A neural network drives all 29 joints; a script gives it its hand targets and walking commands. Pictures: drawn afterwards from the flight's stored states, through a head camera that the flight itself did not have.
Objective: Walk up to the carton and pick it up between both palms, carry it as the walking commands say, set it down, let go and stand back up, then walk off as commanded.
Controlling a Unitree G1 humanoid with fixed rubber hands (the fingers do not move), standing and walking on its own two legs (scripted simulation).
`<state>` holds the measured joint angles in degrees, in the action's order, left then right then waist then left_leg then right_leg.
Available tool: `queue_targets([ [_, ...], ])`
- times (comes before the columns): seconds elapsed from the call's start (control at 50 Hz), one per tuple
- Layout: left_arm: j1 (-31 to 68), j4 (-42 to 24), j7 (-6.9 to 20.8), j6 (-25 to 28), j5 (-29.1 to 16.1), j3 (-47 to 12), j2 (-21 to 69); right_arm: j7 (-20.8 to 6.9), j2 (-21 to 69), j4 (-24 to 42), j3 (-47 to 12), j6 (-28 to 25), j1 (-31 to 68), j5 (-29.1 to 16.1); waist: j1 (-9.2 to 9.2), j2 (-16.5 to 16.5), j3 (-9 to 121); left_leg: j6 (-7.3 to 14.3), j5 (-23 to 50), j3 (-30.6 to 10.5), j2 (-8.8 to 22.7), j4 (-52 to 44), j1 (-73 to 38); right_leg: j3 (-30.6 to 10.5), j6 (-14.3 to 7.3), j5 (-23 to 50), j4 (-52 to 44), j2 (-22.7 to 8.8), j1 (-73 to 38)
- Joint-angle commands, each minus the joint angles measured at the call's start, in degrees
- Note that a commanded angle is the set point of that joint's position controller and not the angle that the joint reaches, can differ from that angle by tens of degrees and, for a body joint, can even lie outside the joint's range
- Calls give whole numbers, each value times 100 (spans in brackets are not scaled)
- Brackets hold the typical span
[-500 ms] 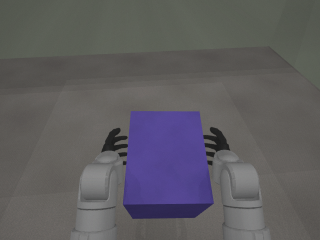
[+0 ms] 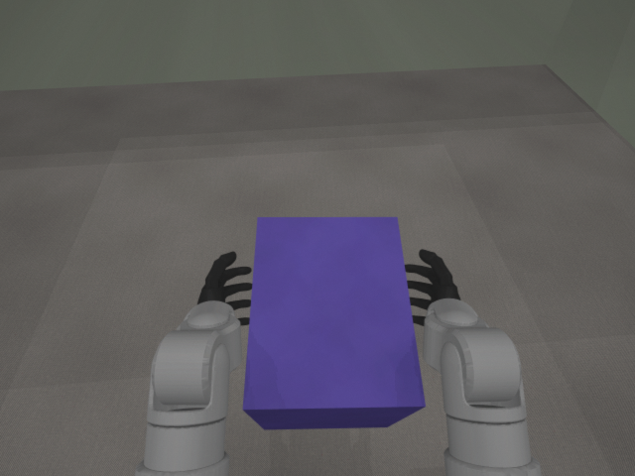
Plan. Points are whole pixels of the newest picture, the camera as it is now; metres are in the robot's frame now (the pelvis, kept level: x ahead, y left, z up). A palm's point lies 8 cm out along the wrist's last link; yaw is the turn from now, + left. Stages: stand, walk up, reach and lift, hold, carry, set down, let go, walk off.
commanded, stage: carry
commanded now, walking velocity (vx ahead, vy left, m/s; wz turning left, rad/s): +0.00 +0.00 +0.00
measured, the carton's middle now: (326, 329) +0.31 +0.00 +0.00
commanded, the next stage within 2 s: none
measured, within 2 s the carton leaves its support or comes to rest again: neither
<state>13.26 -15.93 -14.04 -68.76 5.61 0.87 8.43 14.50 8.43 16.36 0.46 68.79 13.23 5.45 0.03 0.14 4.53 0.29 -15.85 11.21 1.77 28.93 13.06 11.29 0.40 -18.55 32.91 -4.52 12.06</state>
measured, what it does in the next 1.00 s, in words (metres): stands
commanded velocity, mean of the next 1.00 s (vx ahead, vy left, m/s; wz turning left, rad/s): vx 0.00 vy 0.00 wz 0.00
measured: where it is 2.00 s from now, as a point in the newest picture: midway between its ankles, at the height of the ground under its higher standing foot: outside the picture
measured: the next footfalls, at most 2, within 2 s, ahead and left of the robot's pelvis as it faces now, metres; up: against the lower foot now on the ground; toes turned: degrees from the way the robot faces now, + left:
none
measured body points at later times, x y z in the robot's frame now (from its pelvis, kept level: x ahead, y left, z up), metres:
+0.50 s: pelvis +0.02 -0.01 +0.00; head +0.03 -0.01 +0.45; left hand +0.32 +0.12 +0.09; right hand +0.31 -0.15 +0.09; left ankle -0.06 +0.10 -0.73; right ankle -0.08 -0.09 -0.72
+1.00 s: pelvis +0.01 -0.01 -0.01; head +0.01 -0.01 +0.44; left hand +0.31 +0.12 +0.05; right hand +0.30 -0.15 +0.05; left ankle -0.05 +0.11 -0.74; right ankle -0.07 -0.09 -0.74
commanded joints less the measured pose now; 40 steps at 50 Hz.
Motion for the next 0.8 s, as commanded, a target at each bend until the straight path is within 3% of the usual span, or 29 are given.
queue_targets([
  [0.0, 1817, -745, 1290, 281, -1804, -2749, 5934, -1289, 6013, 670, -2788, -273, 1761, -1806, -16, -21, 1937, -3, 4561, -308, 478, 20, -1369, -186, 12, 3954, -154, -339, -423],
  [0.06, 1812, -777, 1294, 317, -1788, -2731, 5810, -1287, 5914, 668, -2742, -318, 1679, -1772, -11, -74, 1876, 11, 4621, -295, 452, 98, -1401, -152, 19, 3889, -512, -288, -436],
  [0.16, 1641, -642, 1290, 329, -1716, -2637, 5590, -1259, 5723, 603, -2689, -331, 1525, -1705, -8, 411, 1781, -133, 3108, -42, 110, -318, -611, -312, -54, 5470, -112, -517, -1207],
  [0.18, 1579, -584, 1292, 336, -1690, -2627, 5566, -1266, 5705, 567, -2692, -334, 1513, -1695, -10, 355, 1777, -130, 3290, -31, 107, -377, -738, -278, -57, 5305, 18, -490, -1078],
  [0.22, 1572, -576, 1289, 360, -1675, -2627, 5533, -1279, 5681, 551, -2701, -353, 1541, -1709, -5, 51, 1753, -79, 4278, -94, 237, -244, -1296, -133, -16, 4266, 63, -319, -449],
  [0.26, 1685, -675, 1253, 398, -1698, -2572, 5436, -1252, 5594, 624, -2647, -390, 1643, -1743, -12, -222, 1723, 54, 5268, -277, 472, 103, -1784, -22, 21, 3101, -301, -160, 120],
  [0.28, 1736, -652, 1230, 422, -1680, -2490, 5332, -1225, 5492, 582, -2563, -416, 1666, -1717, -14, -245, 1709, 101, 5364, -332, 518, 246, -1793, -34, 22, 2972, -537, -129, 146],
  [0.32, 1833, -560, 1207, 471, -1637, -2362, 5166, -1175, 5312, 439, -2420, -480, 1607, -1622, 5, 57, 1668, 35, 4445, -283, 388, 390, -1120, -198, -10, 4048, -729, -263, -483],
  [0.38, 1751, -518, 1203, 529, -1636, -2364, 5158, -1137, 5307, 486, -2445, -544, 1580, -1608, 1, 712, 1653, -143, 1992, -58, 13, -179, 27, -486, -183, 6364, -135, -695, -1575],
  [0.4, 1686, -639, 1186, 529, -1681, -2421, 5210, -1122, 5365, 662, -2528, -540, 1618, -1682, -16, 782, 1677, -136, 1885, -9, -45, -433, 10, -471, -220, 6528, 48, -717, -1622],
  [0.42, 1546, -538, 1180, 524, -1635, -2420, 5203, -1129, 5358, 605, -2544, -525, 1581, -1663, -22, 659, 1748, -117, 2358, 26, -41, -543, -303, -387, -223, 6306, 322, -654, -1412],
  [0.44, 1506, -667, 1174, 515, -1676, -2537, 5286, -1141, 5436, 706, -2646, -507, 1540, -1717, -6, 354, 1821, -102, 3324, 25, 26, -431, -821, -268, -179, 5617, 618, -525, -922],
  [0.46, 1508, -673, 1161, 514, -1670, -2554, 5264, -1147, 5413, 655, -2634, -501, 1499, -1720, 15, -56, 1845, -30, 4621, -94, 218, -183, -1453, -102, -96, 4356, 752, -312, -193],
  [0.48, 1548, -634, 1140, 533, -1643, -2487, 5163, -1141, 5314, 565, -2544, -518, 1507, -1696, 15, -450, 1812, 145, 5947, -381, 524, 138, -2107, 30, -32, 2578, 499, -50, 620],
  [0.5, 1577, -616, 1130, 562, -1616, -2441, 5108, -1139, 5249, 537, -2498, -549, 1550, -1673, -4, -757, 1708, 334, 6708, -691, 796, 306, -2572, 20, -40, 617, -38, 191, 1262],
  [0.52, 1631, -332, 1129, 640, -1484, -2215, 4870, -1138, 5022, 221, -2253, -631, 1559, -1526, -3, -782, 1647, 410, 6672, -744, 875, 365, -2659, -48, -63, 300, -605, 264, 1338],
  [0.54, 1863, -911, 1091, 684, -1699, -2351, 4967, -1080, 5104, 738, -2364, -686, 1738, -1706, -48, -604, 1635, 342, 6060, -624, 826, 504, -2251, -98, -89, 1130, -1190, 145, 816],
  [0.56, 1872, -505, 1100, 704, -1538, -2157, 4779, -1060, 4909, 281, -2154, -717, 1551, -1477, -15, -237, 1673, 197, 4997, -479, 624, 668, -1462, -242, -114, 2876, -1230, -98, -95],
  [0.58, 1797, -303, 1136, 747, -1467, -2117, 4722, -1067, 4892, 105, -2133, -771, 1435, -1350, 12, 310, 1701, 22, 3525, -354, 370, 850, -428, -487, -158, 5102, -707, -446, -1118],
  [0.6, 1817, -1077, 1112, 728, -1795, -2496, 5066, -1029, 5261, 960, -2544, -753, 1548, -1687, -7, 774, 1777, -105, 1718, -263, 140, 859, 373, -800, -317, 7055, -312, -876, -1837],
  [0.62, 1601, -547, 1102, 680, -1601, -2291, 4904, -1008, 5060, 551, -2379, -713, 1400, -1566, -19, 1107, 1733, -101, 40, -243, -103, 403, 945, -958, -513, 7881, -171, -1028, -2283],
  [0.64, 1408, -116, 1116, 705, -1396, -2088, 4736, -1029, 4865, 227, -2256, -729, 1374, -1454, -49, 1220, 1716, -75, -207, -216, -195, -86, 1093, -885, -571, 7868, -25, -1005, -2462],
  [0.66, 1280, 283, 1158, 803, -1218, -1938, 4644, -1100, 4756, -99, -2137, -809, 1402, -1315, -43, 1131, 1755, -40, 297, -158, -175, -500, 686, -715, -513, 7450, 161, -932, -2176],
  [0.68, 1426, -99, 1189, 895, -1361, -2146, 4857, -1156, 4977, 223, -2292, -889, 1572, -1432, -11, 807, 1813, -12, 1581, -110, -79, -617, -4, -508, -388, 6637, 476, -793, -1598],
  [0.7, 1457, -3, 1224, 960, -1330, -2183, 4900, -1214, 5044, -8, -2260, -943, 1514, -1384, -3, 194, 1836, 32, 3515, -215, 103, -306, -806, -302, -257, 5220, 890, -516, -741],
  [0.72, 1669, -614, 1179, 998, -1576, -2380, 5026, -1197, 5220, 455, -2409, -978, 1580, -1634, 19, -415, 1879, 222, 5646, -584, 535, 93, -1645, -135, -133, 3198, 1114, -222, 266],
  [0.74, 1667, -737, 1138, 981, -1637, -2428, 5061, -1170, 5250, 565, -2457, -971, 1592, -1699, -12, -879, 1820, 483, 7049, -978, 932, 279, -2272, -105, -107, 496, 630, 163, 1121],
  [0.76, 1673, -519, 1104, 1002, -1518, -2253, 4836, -1147, 5020, 360, -2267, -999, 1600, -1579, 0, -955, 1769, 613, 7336, -1093, 1060, 331, -2590, -224, -126, -420, -31, 308, 1473],
  [0.78, 1748, -603, 1067, 1045, -1532, -2161, 4694, -1092, 4854, 394, -2139, -1049, 1624, -1550, -22, -827, 1779, 576, 6572, -984, 1016, 407, -2358, -272, -135, 94, -703, 238, 1142],
])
